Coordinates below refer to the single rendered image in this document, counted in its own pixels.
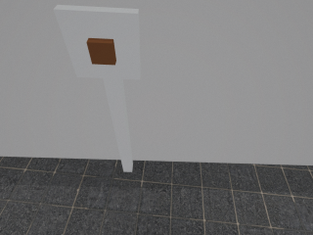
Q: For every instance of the button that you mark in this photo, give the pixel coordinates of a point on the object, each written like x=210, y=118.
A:
x=101, y=51

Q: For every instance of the panel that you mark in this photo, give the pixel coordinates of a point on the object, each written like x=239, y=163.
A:
x=77, y=24

